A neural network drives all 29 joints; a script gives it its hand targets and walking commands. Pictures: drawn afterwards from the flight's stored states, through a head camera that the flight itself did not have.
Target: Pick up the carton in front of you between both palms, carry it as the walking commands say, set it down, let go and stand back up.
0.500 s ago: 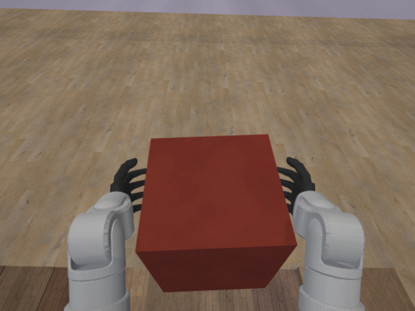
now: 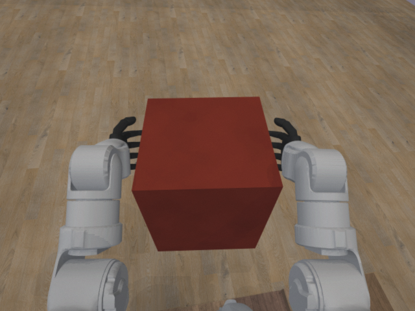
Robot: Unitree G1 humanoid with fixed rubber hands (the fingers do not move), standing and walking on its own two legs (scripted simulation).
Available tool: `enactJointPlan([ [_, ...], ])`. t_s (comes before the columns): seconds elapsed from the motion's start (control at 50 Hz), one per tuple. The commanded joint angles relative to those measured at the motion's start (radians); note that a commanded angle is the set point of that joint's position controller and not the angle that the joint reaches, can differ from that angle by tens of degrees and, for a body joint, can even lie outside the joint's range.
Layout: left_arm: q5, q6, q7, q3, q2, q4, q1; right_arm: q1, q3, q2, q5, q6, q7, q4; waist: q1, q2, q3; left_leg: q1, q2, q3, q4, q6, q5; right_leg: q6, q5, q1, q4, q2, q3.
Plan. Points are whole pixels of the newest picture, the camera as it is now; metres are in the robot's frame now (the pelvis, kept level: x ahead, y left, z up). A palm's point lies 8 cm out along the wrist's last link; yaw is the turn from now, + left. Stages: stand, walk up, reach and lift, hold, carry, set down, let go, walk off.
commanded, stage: carry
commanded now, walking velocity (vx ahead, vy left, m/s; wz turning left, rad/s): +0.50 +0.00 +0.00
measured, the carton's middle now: (205, 179) +0.38 -0.03 +0.04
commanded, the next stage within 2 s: none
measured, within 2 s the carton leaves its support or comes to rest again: neither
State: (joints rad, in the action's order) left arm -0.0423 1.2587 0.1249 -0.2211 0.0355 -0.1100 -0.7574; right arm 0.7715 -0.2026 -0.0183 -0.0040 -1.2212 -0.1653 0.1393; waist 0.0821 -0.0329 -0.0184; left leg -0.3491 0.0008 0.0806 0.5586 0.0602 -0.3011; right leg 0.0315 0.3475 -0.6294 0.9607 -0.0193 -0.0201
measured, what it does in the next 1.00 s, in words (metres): goes down: right foot 0.04 m lower, then left foot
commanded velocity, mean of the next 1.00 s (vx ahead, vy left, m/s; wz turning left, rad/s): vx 0.50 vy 0.00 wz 0.00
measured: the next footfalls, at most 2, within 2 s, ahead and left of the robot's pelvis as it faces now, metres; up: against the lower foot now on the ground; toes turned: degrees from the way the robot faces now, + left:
right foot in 0.20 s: +0.29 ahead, -0.11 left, -0.04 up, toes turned -1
left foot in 0.62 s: +0.64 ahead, +0.02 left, -0.06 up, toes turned +5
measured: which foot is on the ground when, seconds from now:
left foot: down 0.00-0.18, up 0.20-0.60, down 0.62-1.00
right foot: up 0.00-0.18, down 0.20-0.62, up 0.64-1.00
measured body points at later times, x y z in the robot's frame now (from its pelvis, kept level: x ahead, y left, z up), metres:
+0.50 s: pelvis +0.35 -0.05 -0.03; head +0.41 -0.06 +0.41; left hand +0.71 +0.14 +0.09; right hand +0.75 -0.16 +0.09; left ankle +0.43 +0.07 -0.72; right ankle +0.26 -0.11 -0.76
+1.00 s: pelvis +0.67 -0.02 -0.05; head +0.73 -0.01 +0.40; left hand +1.03 +0.11 +0.02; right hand +1.03 -0.19 +0.04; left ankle +0.60 +0.02 -0.79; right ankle +0.81 -0.17 -0.73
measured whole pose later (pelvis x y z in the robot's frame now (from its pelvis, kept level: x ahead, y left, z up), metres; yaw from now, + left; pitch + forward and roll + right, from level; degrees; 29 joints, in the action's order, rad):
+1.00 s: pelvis +0.67 -0.02 -0.05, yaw +0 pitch +6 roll -2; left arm -0.11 1.12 0.13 -0.20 -0.07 0.07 -0.50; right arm 0.58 -0.20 0.04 -0.02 -1.09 -0.14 0.02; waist 0.07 0.00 -0.04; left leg -0.18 -0.05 0.10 0.37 0.11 -0.30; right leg 0.00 0.11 -0.73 0.77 -0.05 -0.05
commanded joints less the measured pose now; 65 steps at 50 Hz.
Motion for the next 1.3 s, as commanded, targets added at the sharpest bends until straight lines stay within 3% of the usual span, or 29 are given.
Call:
enactJointPlan([
  [0.0, 0.338, -0.049, -0.136, 0.564, -1.027, 0.16, -0.748, 0.836, 0.603, 1.108, 0.492, 0.011, 0.251, -0.19, 0.006, 0.186, 0.512, 0.507, 0.202, -0.252, -0.1, 0.143, 0.539, -0.011, -0.202, -0.079, -0.206, -0.011, 0.017],
  [0.1, 0.295, 0.003, -0.143, 0.536, -0.954, 0.187, -0.728, 0.776, 0.603, 1.082, 0.477, -0.021, 0.253, -0.178, 0.0, 0.159, 0.478, 0.414, 0.15, -0.131, -0.004, 0.07, 0.505, 0.014, -0.532, 0.18, -0.531, 0.029, -0.06],
  [0.16, 0.292, 0.036, -0.165, 0.513, -0.911, 0.176, -0.701, 0.757, 0.597, 1.057, 0.445, -0.052, 0.243, -0.162, -0.117, 0.031, 0.554, 0.263, 0.087, -0.047, 0.394, 0.008, 0.479, 0.024, -0.586, 0.579, -0.612, -0.004, -0.093],
  [0.18, 0.295, 0.049, -0.176, 0.504, -0.895, 0.163, -0.7, 0.767, 0.587, 1.026, 0.428, -0.06, 0.24, -0.154, -0.129, -0.074, 0.556, 0.031, 0.043, -0.039, 0.547, -0.007, 0.062, -0.007, -0.819, 0.759, -0.465, -0.139, 0.026],
  [0.2, 0.306, 0.062, -0.186, 0.516, -0.866, 0.131, -0.707, 0.746, 0.579, 1.026, 0.417, -0.079, 0.235, -0.156, -0.115, -0.275, 0.634, -0.305, -0.077, -0.064, 0.741, -0.043, -0.29, 0.157, -0.812, 1.037, -0.437, -0.361, 0.439],
  [0.22, 0.325, 0.069, -0.194, 0.516, -0.897, 0.145, -0.685, 0.779, 0.571, 1.007, 0.408, -0.095, 0.228, -0.196, -0.146, -0.26, 0.684, -0.403, -0.06, -0.107, 0.847, -0.037, -0.31, 0.246, -0.536, 1.076, -0.459, -0.372, 0.554],
  [0.26, 0.373, 0.074, -0.214, 0.54, -0.965, 0.23, -0.77, 0.814, 0.58, 1.039, 0.385, -0.099, 0.225, -0.237, -0.162, -0.093, 0.567, -0.429, -0.026, -0.097, 0.771, -0.028, -0.212, 0.191, -0.525, 0.919, -0.516, -0.305, 0.464],
  [0.28, 0.406, 0.07, -0.221, 0.561, -1.016, 0.288, -0.818, 0.847, 0.587, 1.072, 0.384, -0.096, 0.22, -0.285, -0.161, -0.074, 0.545, -0.416, 0.001, -0.105, 0.714, -0.026, -0.154, 0.179, -0.549, 0.866, -0.535, -0.284, 0.417],
  [0.32, 0.432, 0.062, -0.233, 0.588, -1.054, 0.338, -0.84, 0.8, 0.593, 1.081, 0.347, -0.089, 0.209, -0.291, -0.163, -0.108, 0.543, -0.391, 0.012, -0.101, 0.606, -0.031, -0.109, 0.16, -0.547, 0.823, -0.566, -0.258, 0.357],
  [0.42, 0.446, 0.029, -0.269, 0.653, -1.102, 0.248, -0.723, 0.592, 0.614, 1.074, 0.251, -0.046, 0.2, -0.191, -0.172, -0.083, 0.508, -0.516, -0.02, -0.014, 0.409, -0.035, 0.108, 0.12, -0.926, 0.924, -0.474, -0.152, 0.187],
  [0.5, 0.467, -0.029, -0.298, 0.699, -1.145, 0.154, -0.677, 0.508, 0.603, 1.07, 0.208, -0.009, 0.226, -0.11, -0.199, -0.064, 0.429, -0.305, -0.092, 0.086, -0.023, -0.021, 0.392, 0.102, -0.916, 0.799, -0.455, -0.06, 0.087],
  [0.54, 0.489, -0.059, -0.302, 0.708, -1.147, 0.156, -0.691, 0.505, 0.61, 1.075, 0.208, 0.011, 0.233, -0.104, -0.159, -0.117, 0.457, -0.073, -0.093, 0.063, -0.125, 0.024, 0.507, 0.088, -0.902, 0.71, -0.405, -0.072, 0.045],
  [0.58, 0.491, -0.078, -0.299, 0.716, -1.175, 0.114, -0.676, 0.539, 0.611, 1.065, 0.232, 0.028, 0.239, -0.108, -0.063, -0.064, 0.511, 0.251, -0.065, 0.075, -0.162, 0.05, 0.576, 0.047, -0.853, 0.577, -0.186, -0.058, -0.014],
  [0.6, 0.49, -0.085, -0.298, 0.711, -1.172, 0.111, -0.704, 0.504, 0.61, 1.066, 0.229, 0.032, 0.246, -0.078, -0.028, 0.036, 0.545, 0.414, 0.061, -0.035, -0.111, 0.059, 0.695, 0.018, -0.582, 0.43, 0.034, -0.03, -0.028],
  [0.62, 0.478, -0.082, -0.3, 0.71, -1.187, 0.075, -0.682, 0.492, 0.59, 1.039, 0.223, 0.04, 0.248, -0.055, -0.054, 0.229, 0.615, 0.66, 0.313, -0.353, 0.052, 0.171, 1.039, -0.016, 0.143, 0.146, 0.221, 0.053, 0.006],
  [0.64, 0.454, -0.077, -0.292, 0.683, -1.171, 0.029, -0.612, 0.433, 0.576, 1.048, 0.234, 0.039, 0.256, 0.015, 0.012, 0.299, 0.723, 0.84, 0.418, -0.632, -0.007, 0.329, 0.73, -0.038, 0.283, -0.075, 0.5, 0.107, 0.078],
  [0.66, 0.445, -0.084, -0.284, 0.682, -1.167, 0.062, -0.614, 0.401, 0.591, 1.07, 0.255, 0.052, 0.265, 0.0, 0.002, 0.213, 0.708, 0.794, 0.369, -0.64, -0.055, 0.321, 0.426, -0.006, 0.221, -0.15, 0.526, 0.061, 0.11],
  [0.72, 0.387, -0.111, -0.254, 0.655, -1.192, 0.113, -0.589, 0.575, 0.685, 1.227, 0.391, 0.076, 0.295, -0.124, -0.022, 0.048, 0.563, 0.52, 0.278, -0.494, -0.152, 0.214, 0.381, -0.011, 0.083, -0.133, 0.341, -0.014, 0.066],
  [0.78, 0.353, -0.152, -0.214, 0.671, -1.193, 0.167, -0.549, 0.649, 0.749, 1.263, 0.475, 0.113, 0.308, -0.215, -0.04, 0.073, 0.55, 0.444, 0.249, -0.396, -0.203, 0.177, 0.363, -0.042, 0.044, -0.1, 0.206, -0.041, 0.038],
  [0.88, 0.329, -0.189, -0.185, 0.736, -1.158, 0.264, -0.491, 0.546, 0.766, 1.231, 0.468, 0.137, 0.308, -0.225, -0.029, 0.109, 0.547, 0.578, 0.216, -0.25, -0.163, 0.128, 0.755, -0.05, -0.136, -0.179, -0.028, -0.032, -0.024],
  [0.94, 0.33, -0.186, -0.183, 0.766, -1.127, 0.275, -0.444, 0.491, 0.764, 1.182, 0.446, 0.135, 0.304, -0.245, -0.031, 0.138, 0.512, 0.593, 0.188, -0.173, -0.172, 0.086, 0.831, -0.035, -0.262, -0.126, -0.185, -0.003, -0.068],
  [1.06, 0.375, -0.12, -0.194, 0.782, -1.033, 0.319, -0.477, 0.389, 0.715, 1.035, 0.375, 0.081, 0.281, -0.248, -0.031, 0.214, 0.469, 0.565, 0.149, -0.043, -0.077, 0.043, 1.067, 0.024, -0.408, 0.206, -0.518, 0.089, -0.198],
  [1.08, 0.376, -0.107, -0.201, 0.763, -1.017, 0.299, -0.452, 0.372, 0.705, 1.028, 0.37, 0.065, 0.282, -0.232, -0.062, 0.195, 0.51, 0.516, 0.137, -0.004, 0.039, 0.022, 1.047, 0.028, -0.429, 0.373, -0.594, 0.096, -0.202],
  [1.1, 0.369, -0.094, -0.208, 0.753, -1.011, 0.278, -0.447, 0.361, 0.689, 1.017, 0.36, 0.052, 0.285, -0.207, -0.095, 0.162, 0.536, 0.406, 0.116, 0.029, 0.174, -0.004, 0.871, 0.026, -0.444, 0.552, -0.63, 0.044, -0.169],
  [1.12, 0.353, -0.08, -0.217, 0.718, -0.993, 0.255, -0.406, 0.39, 0.69, 1.013, 0.361, 0.039, 0.292, -0.201, -0.112, 0.053, 0.592, 0.179, 0.097, 0.003, 0.316, -0.017, 0.487, 0.042, -0.529, 0.789, -0.526, -0.128, 0.056],
  [1.14, 0.351, -0.068, -0.224, 0.709, -0.977, 0.228, -0.429, 0.4, 0.689, 1.036, 0.36, 0.028, 0.294, -0.229, -0.09, -0.184, 0.66, -0.181, -0.022, -0.043, 0.557, -0.059, -0.154, 0.22, -0.519, 1.06, -0.494, -0.396, 0.452],
  [1.16, 0.362, -0.058, -0.233, 0.699, -1.009, 0.206, -0.389, 0.399, 0.691, 1.022, 0.349, 0.012, 0.294, -0.225, -0.126, -0.194, 0.637, -0.341, -0.061, -0.096, 0.688, -0.051, -0.25, 0.268, -0.435, 1.082, -0.566, -0.373, 0.54],
  [1.22, 0.409, -0.037, -0.262, 0.715, -1.115, 0.271, -0.458, 0.41, 0.687, 1.098, 0.334, 0.004, 0.289, -0.245, -0.108, -0.014, 0.487, -0.346, 0.052, -0.105, 0.585, -0.039, -0.071, 0.157, -0.462, 0.845, -0.659, -0.321, 0.327],
  [1.28, 0.415, -0.028, -0.282, 0.721, -1.164, 0.33, -0.405, 0.268, 0.692, 1.166, 0.292, 0.004, 0.285, -0.239, -0.099, -0.027, 0.457, -0.253, 0.055, -0.058, 0.411, -0.073, -0.008, 0.122, -0.448, 0.739, -0.727, -0.262, 0.195],
])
